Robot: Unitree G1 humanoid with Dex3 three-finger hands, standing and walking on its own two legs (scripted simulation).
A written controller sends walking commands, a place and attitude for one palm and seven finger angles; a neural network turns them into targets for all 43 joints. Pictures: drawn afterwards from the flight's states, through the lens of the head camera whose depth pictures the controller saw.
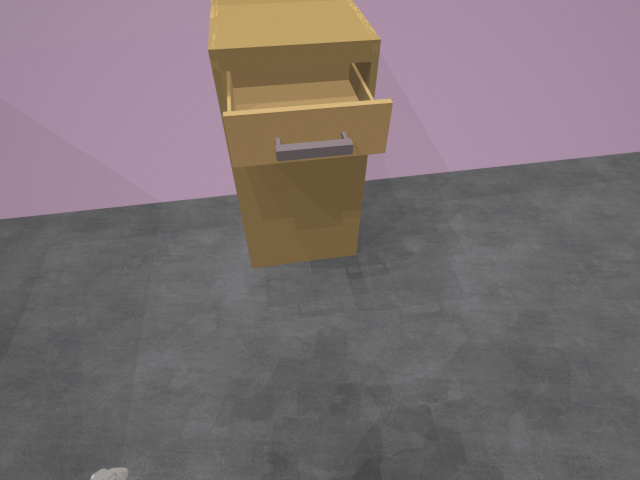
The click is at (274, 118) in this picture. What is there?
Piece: drawer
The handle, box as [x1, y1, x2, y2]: [275, 131, 352, 161]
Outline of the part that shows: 352,142 350,138 346,136 344,131 341,132 341,139 281,145 279,143 279,138 275,137 277,161 352,153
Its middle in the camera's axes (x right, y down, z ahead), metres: -0.02 -0.22 +0.90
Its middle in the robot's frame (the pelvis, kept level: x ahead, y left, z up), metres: +0.82 +0.06 -0.04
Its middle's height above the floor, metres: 0.73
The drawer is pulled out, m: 0.22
